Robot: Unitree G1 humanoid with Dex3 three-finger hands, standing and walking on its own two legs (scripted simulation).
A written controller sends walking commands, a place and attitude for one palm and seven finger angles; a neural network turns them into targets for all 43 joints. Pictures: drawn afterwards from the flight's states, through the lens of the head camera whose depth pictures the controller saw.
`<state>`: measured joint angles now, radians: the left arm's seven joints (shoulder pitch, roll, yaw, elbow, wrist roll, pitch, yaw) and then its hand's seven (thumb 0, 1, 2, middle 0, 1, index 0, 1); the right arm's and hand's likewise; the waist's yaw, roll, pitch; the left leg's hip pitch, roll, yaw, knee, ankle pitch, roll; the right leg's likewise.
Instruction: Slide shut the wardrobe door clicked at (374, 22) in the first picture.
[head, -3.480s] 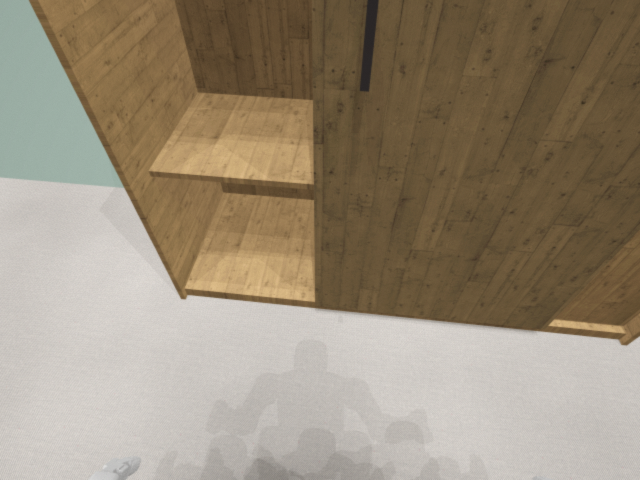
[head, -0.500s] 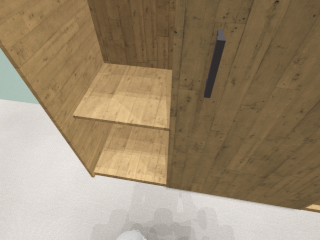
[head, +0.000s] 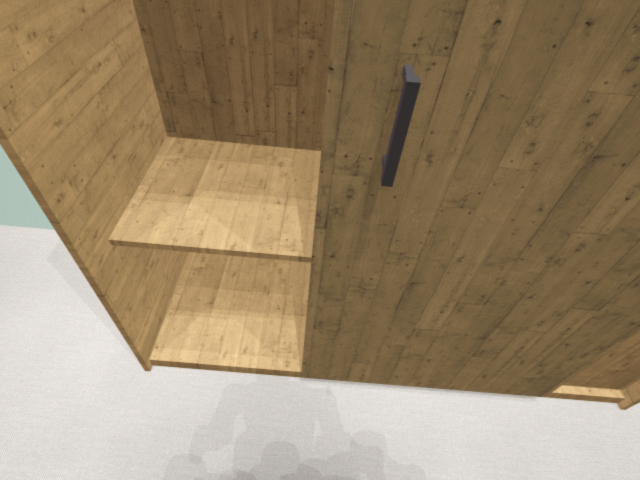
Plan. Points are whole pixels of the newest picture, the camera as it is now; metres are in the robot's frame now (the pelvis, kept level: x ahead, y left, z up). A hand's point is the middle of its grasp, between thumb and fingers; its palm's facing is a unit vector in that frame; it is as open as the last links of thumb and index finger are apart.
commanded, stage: come to a stop and stand still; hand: right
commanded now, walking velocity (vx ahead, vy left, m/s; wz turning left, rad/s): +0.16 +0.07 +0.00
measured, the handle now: (397, 129) +0.51 -0.08 +0.20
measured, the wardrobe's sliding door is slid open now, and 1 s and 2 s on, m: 0.48 0.48 0.48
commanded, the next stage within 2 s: none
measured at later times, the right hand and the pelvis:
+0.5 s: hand out of the picture -0.06 -0.23 -0.18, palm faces -0.01 +0.99 -0.13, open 7.4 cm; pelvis -0.03 -0.06 +0.01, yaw +1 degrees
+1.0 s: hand out of the picture +0.03 -0.18 -0.17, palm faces +0.07 +0.97 -0.24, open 7.2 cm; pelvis +0.00 +0.00 +0.00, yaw +0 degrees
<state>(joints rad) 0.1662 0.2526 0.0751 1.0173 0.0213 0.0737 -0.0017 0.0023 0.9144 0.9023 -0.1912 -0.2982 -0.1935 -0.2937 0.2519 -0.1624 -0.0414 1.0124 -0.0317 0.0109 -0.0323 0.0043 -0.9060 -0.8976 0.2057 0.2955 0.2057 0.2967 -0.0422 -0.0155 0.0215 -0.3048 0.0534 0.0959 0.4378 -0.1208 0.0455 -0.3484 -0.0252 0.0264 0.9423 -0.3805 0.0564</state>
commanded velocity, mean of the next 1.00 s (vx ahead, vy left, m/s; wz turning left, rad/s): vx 0.03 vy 0.04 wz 0.00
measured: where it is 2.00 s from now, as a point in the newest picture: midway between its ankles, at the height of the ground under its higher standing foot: outside the picture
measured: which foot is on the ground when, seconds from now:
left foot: down 0.00-0.14, up 0.16-0.66, down 0.68-1.00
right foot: up 0.00-0.12, down 0.14-1.00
